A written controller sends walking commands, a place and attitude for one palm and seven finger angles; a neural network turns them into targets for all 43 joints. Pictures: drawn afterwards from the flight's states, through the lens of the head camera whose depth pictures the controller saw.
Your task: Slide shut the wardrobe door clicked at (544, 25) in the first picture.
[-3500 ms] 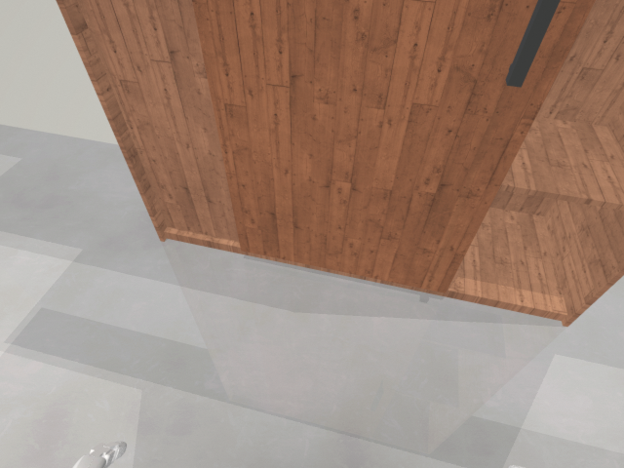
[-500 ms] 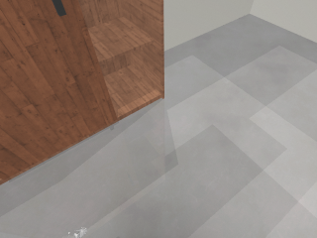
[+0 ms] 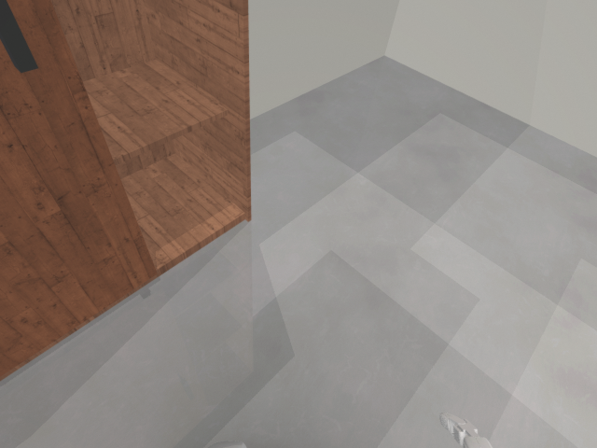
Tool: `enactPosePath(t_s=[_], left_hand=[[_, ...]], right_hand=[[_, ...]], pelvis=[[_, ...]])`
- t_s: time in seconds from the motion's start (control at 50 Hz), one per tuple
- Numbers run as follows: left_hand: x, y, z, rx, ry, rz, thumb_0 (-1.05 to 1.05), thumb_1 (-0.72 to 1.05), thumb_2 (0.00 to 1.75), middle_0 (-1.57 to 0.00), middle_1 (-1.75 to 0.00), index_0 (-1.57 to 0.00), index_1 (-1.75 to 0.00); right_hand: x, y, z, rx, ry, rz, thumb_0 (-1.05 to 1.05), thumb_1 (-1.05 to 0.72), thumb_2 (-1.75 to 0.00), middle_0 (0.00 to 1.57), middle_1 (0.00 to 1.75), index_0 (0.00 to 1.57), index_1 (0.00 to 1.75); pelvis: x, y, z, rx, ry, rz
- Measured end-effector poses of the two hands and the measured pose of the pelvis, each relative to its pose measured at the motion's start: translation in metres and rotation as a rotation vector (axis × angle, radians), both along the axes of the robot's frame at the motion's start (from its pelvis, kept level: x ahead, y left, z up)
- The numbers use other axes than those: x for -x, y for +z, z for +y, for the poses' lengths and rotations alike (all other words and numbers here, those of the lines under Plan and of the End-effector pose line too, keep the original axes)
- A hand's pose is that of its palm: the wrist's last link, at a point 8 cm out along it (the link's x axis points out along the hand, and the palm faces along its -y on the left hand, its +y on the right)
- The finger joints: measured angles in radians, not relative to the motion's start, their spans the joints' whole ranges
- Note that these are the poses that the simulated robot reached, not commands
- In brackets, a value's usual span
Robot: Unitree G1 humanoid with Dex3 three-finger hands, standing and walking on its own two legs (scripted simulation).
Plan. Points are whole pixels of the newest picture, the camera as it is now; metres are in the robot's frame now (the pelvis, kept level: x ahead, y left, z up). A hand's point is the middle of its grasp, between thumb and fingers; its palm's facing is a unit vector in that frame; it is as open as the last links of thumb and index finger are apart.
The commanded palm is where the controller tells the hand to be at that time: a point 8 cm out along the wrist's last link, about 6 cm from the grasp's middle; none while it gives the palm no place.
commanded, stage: walk to a spot facing it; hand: left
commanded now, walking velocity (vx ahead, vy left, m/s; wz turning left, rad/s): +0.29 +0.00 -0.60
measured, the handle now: out of the picture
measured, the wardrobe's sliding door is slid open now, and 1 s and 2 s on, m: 0.43 0.43 0.43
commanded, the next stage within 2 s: none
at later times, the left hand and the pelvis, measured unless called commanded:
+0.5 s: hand (240, 319) +0.35 +0.14 -0.16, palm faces -0.33 -0.93 -0.17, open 7.4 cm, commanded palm none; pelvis +0.17 +0.01 +0.00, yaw -18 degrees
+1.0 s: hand (232, 286) +0.41 +0.17 -0.15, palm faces -0.46 -0.86 -0.24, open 7.4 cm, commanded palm none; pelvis +0.25 +0.03 +0.01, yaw -35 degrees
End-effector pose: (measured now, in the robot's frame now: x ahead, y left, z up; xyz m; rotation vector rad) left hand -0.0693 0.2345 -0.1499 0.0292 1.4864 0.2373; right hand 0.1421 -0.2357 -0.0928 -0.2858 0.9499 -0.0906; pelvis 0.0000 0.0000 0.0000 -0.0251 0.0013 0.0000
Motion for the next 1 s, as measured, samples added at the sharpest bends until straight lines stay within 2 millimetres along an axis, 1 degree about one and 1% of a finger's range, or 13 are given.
enactPosePath(t_s=[0.06,0.12,0.24,0.34,0.42,0.48,0.54,0.58,0.64,0.72,0.8,0.9,1.0], left_hand=[[-0.046,0.005,0.023,0.004,-0.069,-0.021,0.01,0.91,0.90,-0.20,-0.30,-0.20,-0.30],[-0.107,0.013,0.042,-0.003,-0.126,-0.099,0.01,0.91,0.90,-0.20,-0.30,-0.20,-0.30],[-0.224,0.025,0.052,-0.021,-0.238,-0.231,0.01,0.92,0.90,-0.19,-0.30,-0.19,-0.30],[-0.307,0.026,0.031,-0.005,-0.347,-0.278,0.00,0.92,0.90,-0.19,-0.30,-0.19,-0.30],[-0.369,0.023,-0.003,0.018,-0.449,-0.303,0.00,0.92,0.90,-0.19,-0.30,-0.19,-0.30],[-0.412,0.019,-0.035,0.031,-0.522,-0.336,0.01,0.92,0.90,-0.19,-0.30,-0.19,-0.30],[-0.445,0.013,-0.061,0.029,-0.568,-0.394,0.00,0.91,0.90,-0.20,-0.30,-0.20,-0.30],[-0.456,0.013,-0.070,0.023,-0.578,-0.407,0.00,0.91,0.90,-0.20,-0.30,-0.20,-0.30],[-0.460,0.019,-0.072,0.003,-0.587,-0.376,0.00,0.91,0.90,-0.20,-0.30,-0.20,-0.30],[-0.461,0.030,-0.069,-0.022,-0.620,-0.326,0.00,0.91,0.90,-0.20,-0.30,-0.20,-0.30],[-0.466,0.038,-0.060,-0.033,-0.645,-0.300,0.00,0.91,0.90,-0.20,-0.30,-0.20,-0.30],[-0.477,0.040,-0.043,-0.039,-0.659,-0.284,0.01,0.91,0.90,-0.20,-0.30,-0.20,-0.30],[-0.492,0.032,-0.019,-0.035,-0.680,-0.258,0.01,0.91,0.90,-0.20,-0.30,-0.20,-0.30]], right_hand=[[0.011,0.007,0.013,-0.005,-0.072,0.026,0.00,-0.91,-0.90,0.20,0.30,0.20,0.30],[0.035,0.008,0.023,-0.010,-0.156,0.105,0.00,-0.91,-0.90,0.20,0.30,0.20,0.30],[0.089,0.000,0.032,-0.008,-0.347,0.286,0.00,-0.93,-0.90,0.20,0.30,0.20,0.30],[0.123,-0.012,0.051,-0.057,-0.462,0.437,0.00,-0.93,-0.90,0.20,0.30,0.20,0.30],[0.136,-0.023,0.068,-0.117,-0.542,0.531,0.00,-0.92,-0.90,0.20,0.30,0.20,0.30],[0.136,-0.035,0.074,-0.168,-0.598,0.586,0.00,-0.92,-0.90,0.20,0.30,0.20,0.30],[0.124,-0.051,0.069,-0.215,-0.632,0.610,0.01,-0.91,-0.90,0.20,0.30,0.20,0.30],[0.103,-0.058,0.057,-0.219,-0.645,0.580,0.01,-0.91,-0.90,0.20,0.30,0.20,0.30],[0.054,-0.056,0.032,-0.199,-0.642,0.453,0.01,-0.91,-0.90,0.20,0.30,0.20,0.30],[-0.016,-0.042,-0.004,-0.157,-0.624,0.250,0.01,-0.91,-0.90,0.20,0.30,0.20,0.30],[-0.065,-0.027,-0.026,-0.123,-0.611,0.106,0.00,-0.91,-0.90,0.20,0.30,0.20,0.30],[-0.093,-0.014,-0.032,-0.087,-0.615,0.042,0.00,-0.91,-0.90,0.20,0.30,0.20,0.30],[-0.100,-0.007,-0.020,-0.050,-0.652,0.037,0.00,-0.91,-0.90,0.20,0.30,0.20,0.30]], pelvis=[[-0.020,0.009,0.013,0.014,-0.048,-0.012],[-0.042,0.020,0.022,0.022,-0.081,-0.014],[-0.082,0.023,0.035,0.015,-0.157,-0.011],[-0.114,0.018,0.035,0.003,-0.216,-0.013],[-0.139,0.010,0.027,-0.009,-0.264,-0.013],[-0.159,0.001,0.017,-0.014,-0.303,-0.010],[-0.180,-0.013,0.001,-0.026,-0.339,-0.015],[-0.187,-0.014,-0.004,-0.022,-0.363,-0.025],[-0.196,-0.006,-0.010,-0.023,-0.395,-0.037],[-0.207,0.006,-0.011,-0.035,-0.445,-0.023],[-0.218,0.011,-0.005,-0.048,-0.497,-0.005],[-0.232,0.013,0.007,-0.055,-0.555,0.008],[-0.247,0.011,0.027,-0.043,-0.615,0.020]])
